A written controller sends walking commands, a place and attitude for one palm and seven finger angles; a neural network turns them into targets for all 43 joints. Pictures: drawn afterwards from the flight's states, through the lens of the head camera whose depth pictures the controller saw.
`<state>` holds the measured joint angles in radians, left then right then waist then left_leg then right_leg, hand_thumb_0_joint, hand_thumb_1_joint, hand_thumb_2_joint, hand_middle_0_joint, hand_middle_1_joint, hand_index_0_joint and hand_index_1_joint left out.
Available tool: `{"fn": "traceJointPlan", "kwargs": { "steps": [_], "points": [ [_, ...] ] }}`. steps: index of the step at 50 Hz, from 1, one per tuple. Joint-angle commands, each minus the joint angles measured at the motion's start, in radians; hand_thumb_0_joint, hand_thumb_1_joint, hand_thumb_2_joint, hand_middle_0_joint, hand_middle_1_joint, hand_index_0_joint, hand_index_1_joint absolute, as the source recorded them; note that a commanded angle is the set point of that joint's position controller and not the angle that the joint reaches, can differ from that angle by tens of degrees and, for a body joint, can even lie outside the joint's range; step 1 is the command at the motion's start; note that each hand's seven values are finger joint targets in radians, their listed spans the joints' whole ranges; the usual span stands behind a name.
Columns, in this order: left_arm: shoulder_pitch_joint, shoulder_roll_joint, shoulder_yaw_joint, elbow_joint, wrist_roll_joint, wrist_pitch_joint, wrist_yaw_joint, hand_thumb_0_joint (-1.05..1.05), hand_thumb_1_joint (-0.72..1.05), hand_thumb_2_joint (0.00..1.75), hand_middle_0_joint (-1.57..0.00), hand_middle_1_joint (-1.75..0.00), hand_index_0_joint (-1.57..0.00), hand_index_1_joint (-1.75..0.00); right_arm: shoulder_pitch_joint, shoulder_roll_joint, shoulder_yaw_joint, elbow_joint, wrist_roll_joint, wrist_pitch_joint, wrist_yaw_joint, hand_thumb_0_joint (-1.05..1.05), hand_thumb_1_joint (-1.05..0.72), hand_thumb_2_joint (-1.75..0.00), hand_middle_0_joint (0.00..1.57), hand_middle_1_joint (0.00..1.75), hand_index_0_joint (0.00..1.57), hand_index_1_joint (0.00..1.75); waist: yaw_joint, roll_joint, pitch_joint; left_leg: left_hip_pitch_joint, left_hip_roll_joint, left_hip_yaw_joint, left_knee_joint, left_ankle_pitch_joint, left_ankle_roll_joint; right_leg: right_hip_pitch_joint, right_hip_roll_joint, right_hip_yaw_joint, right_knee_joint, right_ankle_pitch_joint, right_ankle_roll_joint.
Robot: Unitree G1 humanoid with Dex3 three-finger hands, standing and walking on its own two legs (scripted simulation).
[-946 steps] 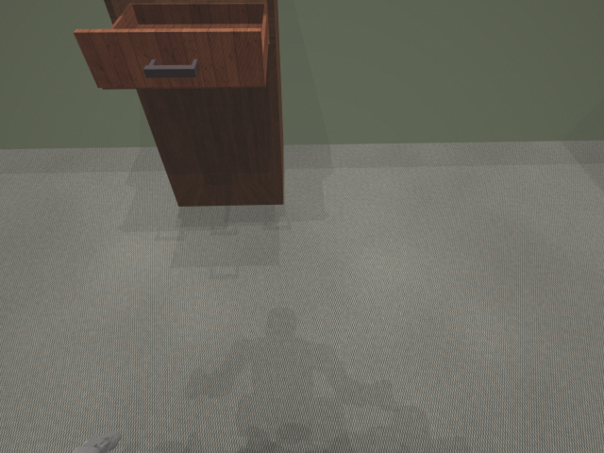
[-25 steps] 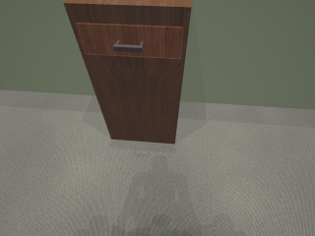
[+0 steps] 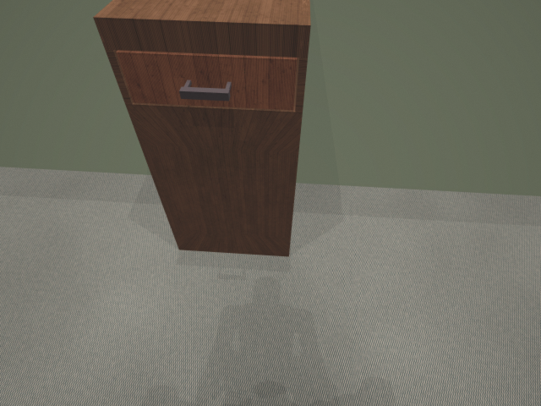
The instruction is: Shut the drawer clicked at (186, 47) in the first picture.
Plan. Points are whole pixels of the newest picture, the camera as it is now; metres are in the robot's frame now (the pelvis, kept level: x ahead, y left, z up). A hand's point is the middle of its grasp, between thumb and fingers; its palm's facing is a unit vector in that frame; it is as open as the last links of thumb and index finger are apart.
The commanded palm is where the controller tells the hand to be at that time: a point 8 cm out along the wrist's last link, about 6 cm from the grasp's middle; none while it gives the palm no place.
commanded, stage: look to check the result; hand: left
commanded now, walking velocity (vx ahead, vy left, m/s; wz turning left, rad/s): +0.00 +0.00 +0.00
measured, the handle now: (206, 89) +0.81 +0.20 +0.04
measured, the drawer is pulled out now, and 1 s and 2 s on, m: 0.00 0.00 0.00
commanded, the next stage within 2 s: stand and wait in 0.50 s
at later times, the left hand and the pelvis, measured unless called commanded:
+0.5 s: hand out of the picture +0.00 +0.16 -0.17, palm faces +0.05 -0.98 -0.19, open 7.3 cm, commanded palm none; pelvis +0.01 +0.00 +0.00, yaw +0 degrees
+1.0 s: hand out of the picture +0.01 +0.16 -0.17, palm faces +0.04 -0.98 -0.20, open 7.3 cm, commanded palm none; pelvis +0.02 -0.01 +0.00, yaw -1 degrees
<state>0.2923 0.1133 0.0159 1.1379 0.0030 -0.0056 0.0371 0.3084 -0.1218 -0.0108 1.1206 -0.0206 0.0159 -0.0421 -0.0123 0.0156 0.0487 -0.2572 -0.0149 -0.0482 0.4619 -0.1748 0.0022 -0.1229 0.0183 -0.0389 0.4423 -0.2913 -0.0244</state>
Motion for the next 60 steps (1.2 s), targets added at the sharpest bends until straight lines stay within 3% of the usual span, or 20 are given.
{"fn": "traceJointPlan", "kwargs": {
  "steps": [1,15,23,26,48,54,57,60],
  "points": [
    [0.088,0.103,0.016,-0.011,0.001,-0.007,0.007,0.0,0.9,0.9,-0.2,-0.3,-0.2,-0.3,0.072,-0.08,-0.013,-0.013,0.003,-0.01,-0.004,0.0,-0.9,-0.9,0.2,0.3,0.2,0.3,0.003,-0.005,0.035,0.059,0.081,-0.056,-0.056,0.124,0.033,-0.091,-0.103,0.082,-0.117,0.082,-0.035],
    [0.088,0.111,0.016,-0.006,0.001,-0.007,0.007,0.0,0.9,0.9,-0.2,-0.3,-0.2,-0.3,0.052,-0.096,-0.013,-0.01,0.005,-0.012,-0.007,0.0,-0.9,-0.9,0.2,0.3,0.2,0.3,0.005,-0.008,0.029,0.08,0.092,-0.054,-0.064,0.148,0.035,-0.069,-0.102,0.078,-0.118,0.12,-0.028],
    [0.077,0.111,0.015,-0.003,0.002,-0.005,0.006,0.0,0.9,0.9,-0.2,-0.3,-0.2,-0.3,0.035,-0.104,-0.013,-0.008,0.005,-0.012,-0.006,0.0,-0.9,-0.9,0.2,0.3,0.2,0.3,0.005,-0.013,0.054,0.075,0.091,-0.062,-0.082,0.116,0.034,-0.08,-0.098,0.078,-0.127,0.079,-0.027],
    [0.076,0.115,0.016,-0.006,0.001,-0.008,0.006,0.0,0.9,0.9,-0.2,-0.3,-0.2,-0.3,0.034,-0.106,-0.013,-0.008,0.005,-0.014,-0.007,0.0,-0.9,-0.9,0.2,0.3,0.2,0.3,0.005,-0.005,0.028,0.09,0.091,-0.06,-0.074,0.151,0.035,-0.063,-0.103,0.08,-0.124,0.116,-0.027],
    [0.062,0.127,0.017,-0.01,0.0,-0.01,0.006,0.0,0.9,0.9,-0.2,-0.3,-0.2,-0.3,0.021,-0.117,-0.013,-0.003,0.005,-0.014,-0.007,0.0,-0.9,-0.9,0.2,0.3,0.2,0.3,0.006,-0.01,0.041,0.098,0.094,-0.049,-0.08,0.148,0.029,-0.056,-0.103,0.086,-0.136,0.141,-0.025],
    [0.068,0.133,0.019,-0.012,0.001,-0.013,0.007,0.0,0.9,0.9,-0.2,-0.3,-0.2,-0.3,0.018,-0.121,-0.015,-0.004,0.007,-0.016,-0.009,0.0,-0.9,-0.9,0.2,0.3,0.2,0.3,0.008,-0.023,0.017,0.112,0.096,-0.046,-0.07,0.187,0.03,-0.04,-0.106,0.085,-0.129,0.196,-0.024],
    [0.061,0.13,0.018,-0.01,0.0,-0.011,0.007,0.0,0.9,0.9,-0.2,-0.3,-0.2,-0.3,0.018,-0.117,-0.013,0.0,0.006,-0.016,-0.009,0.0,-0.9,-0.9,0.2,0.3,0.2,0.3,0.007,0.002,0.034,0.103,0.097,-0.045,-0.079,0.171,0.028,-0.045,-0.104,0.086,-0.132,0.173,-0.025],
    [0.066,0.131,0.019,-0.012,0.0,-0.012,0.007,0.0,0.9,0.9,-0.2,-0.3,-0.2,-0.3,0.018,-0.119,-0.013,0.0,0.006,-0.016,-0.009,0.0,-0.9,-0.9,0.2,0.3,0.2,0.3,0.008,-0.024,0.023,0.11,0.098,-0.044,-0.074,0.177,0.028,-0.039,-0.106,0.083,-0.133,0.186,-0.024]
  ]
}}
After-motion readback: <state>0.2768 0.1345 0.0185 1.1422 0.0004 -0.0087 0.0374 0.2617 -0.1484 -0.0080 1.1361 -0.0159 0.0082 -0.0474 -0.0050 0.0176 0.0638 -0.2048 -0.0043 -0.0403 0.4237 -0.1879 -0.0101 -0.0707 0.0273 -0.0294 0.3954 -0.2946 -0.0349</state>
